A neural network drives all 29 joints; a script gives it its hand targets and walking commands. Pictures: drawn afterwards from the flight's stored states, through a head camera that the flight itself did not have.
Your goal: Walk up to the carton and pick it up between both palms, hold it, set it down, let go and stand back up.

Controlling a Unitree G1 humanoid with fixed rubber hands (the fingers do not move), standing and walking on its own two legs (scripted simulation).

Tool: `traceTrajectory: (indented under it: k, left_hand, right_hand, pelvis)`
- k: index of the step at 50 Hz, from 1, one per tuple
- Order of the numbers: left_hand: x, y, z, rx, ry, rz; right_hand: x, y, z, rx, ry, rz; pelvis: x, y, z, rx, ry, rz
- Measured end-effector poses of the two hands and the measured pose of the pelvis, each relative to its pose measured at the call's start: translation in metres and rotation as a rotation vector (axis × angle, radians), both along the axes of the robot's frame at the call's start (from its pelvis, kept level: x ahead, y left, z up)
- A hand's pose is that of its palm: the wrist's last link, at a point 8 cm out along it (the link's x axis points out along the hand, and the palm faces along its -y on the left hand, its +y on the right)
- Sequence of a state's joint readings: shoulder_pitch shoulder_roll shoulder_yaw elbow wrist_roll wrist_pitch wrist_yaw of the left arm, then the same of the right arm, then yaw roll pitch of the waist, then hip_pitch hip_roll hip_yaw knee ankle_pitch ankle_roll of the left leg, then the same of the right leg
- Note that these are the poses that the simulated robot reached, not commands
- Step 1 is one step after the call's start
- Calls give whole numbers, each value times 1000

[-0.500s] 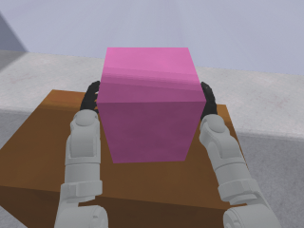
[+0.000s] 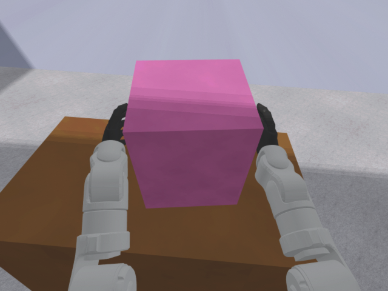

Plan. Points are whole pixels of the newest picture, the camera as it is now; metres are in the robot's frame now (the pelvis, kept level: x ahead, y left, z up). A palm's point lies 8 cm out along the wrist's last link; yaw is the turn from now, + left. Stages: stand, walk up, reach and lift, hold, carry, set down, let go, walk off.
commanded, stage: hold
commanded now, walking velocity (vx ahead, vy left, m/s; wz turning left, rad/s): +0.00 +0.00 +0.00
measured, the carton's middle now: (190, 137) +0.40 +0.00 +0.15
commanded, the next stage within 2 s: none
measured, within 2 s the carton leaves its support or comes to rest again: neither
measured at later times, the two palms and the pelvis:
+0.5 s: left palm (111, 142) +0.36 +0.16 +0.18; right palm (263, 142) +0.35 -0.14 +0.17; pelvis +0.00 +0.00 +0.00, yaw +0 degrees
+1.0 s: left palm (113, 145) +0.35 +0.15 +0.17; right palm (264, 147) +0.35 -0.15 +0.16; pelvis -0.01 +0.00 +0.00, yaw +0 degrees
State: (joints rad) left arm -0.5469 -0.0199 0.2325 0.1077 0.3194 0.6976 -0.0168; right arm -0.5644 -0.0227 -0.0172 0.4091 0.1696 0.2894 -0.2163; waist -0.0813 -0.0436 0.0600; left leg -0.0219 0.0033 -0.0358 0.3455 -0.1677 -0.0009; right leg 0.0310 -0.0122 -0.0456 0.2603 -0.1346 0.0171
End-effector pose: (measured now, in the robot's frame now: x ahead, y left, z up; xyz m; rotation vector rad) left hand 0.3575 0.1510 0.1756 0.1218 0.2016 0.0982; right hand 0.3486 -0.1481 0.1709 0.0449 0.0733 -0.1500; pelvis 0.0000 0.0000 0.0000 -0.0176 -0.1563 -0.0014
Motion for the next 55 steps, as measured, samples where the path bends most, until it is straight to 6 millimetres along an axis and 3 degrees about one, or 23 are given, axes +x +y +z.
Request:
traceTrajectory:
  k: [55]
  left_hand:
    - [-1,-1,-4,-14,23,6]
  right_hand:
    - [-1,-1,-6,7,20,-3]
  pelvis:
    - [-5,-1,0,1,6,-1]
